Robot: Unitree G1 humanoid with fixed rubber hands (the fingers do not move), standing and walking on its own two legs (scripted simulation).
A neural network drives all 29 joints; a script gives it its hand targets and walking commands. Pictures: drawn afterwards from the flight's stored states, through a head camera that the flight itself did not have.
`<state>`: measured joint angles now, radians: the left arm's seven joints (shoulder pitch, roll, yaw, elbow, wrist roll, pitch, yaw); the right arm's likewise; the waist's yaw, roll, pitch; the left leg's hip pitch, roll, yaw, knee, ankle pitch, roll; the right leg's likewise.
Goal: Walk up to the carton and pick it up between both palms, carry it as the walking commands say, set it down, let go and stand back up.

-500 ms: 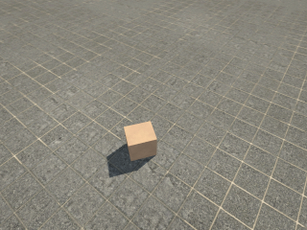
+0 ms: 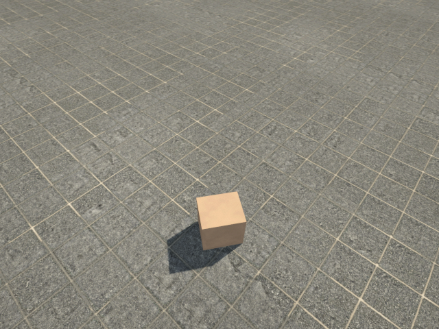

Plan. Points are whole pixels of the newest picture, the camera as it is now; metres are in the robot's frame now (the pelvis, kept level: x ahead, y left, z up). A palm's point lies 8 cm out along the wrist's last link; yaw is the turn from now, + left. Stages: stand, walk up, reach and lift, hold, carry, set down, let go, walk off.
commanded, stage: walk up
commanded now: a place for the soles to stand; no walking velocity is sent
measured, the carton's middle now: (220, 221) +0.74 -0.01 -0.66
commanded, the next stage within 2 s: none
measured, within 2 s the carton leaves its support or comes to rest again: neither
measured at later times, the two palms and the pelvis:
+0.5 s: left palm (55, 306) +0.22 +0.34 -0.11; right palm (366, 261) +0.29 -0.30 -0.07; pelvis +0.19 +0.01 -0.01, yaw +3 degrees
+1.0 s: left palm (90, 249) +0.35 +0.31 -0.13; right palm (345, 226) +0.40 -0.31 -0.11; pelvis +0.30 +0.00 -0.02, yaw +5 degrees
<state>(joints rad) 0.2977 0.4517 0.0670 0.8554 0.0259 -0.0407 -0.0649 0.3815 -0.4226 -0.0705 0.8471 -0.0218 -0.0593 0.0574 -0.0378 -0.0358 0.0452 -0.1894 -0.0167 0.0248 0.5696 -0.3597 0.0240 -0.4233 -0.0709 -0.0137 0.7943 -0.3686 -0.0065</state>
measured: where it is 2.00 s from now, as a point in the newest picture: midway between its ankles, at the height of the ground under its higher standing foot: (233, 317)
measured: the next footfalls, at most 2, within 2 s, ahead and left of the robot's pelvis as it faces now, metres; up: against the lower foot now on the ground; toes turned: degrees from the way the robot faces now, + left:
right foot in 0.06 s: +0.14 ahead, -0.13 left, +0.00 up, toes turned -3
left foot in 0.34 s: +0.24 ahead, +0.12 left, +0.00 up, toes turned +7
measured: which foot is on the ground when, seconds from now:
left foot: down 0.00-0.10, up 0.12-0.32, down 0.34-0.66, up 0.68-0.84, down 0.86-1.00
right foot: up 0.00-0.04, down 0.06-0.36, up 0.38-0.64, down 0.66-1.00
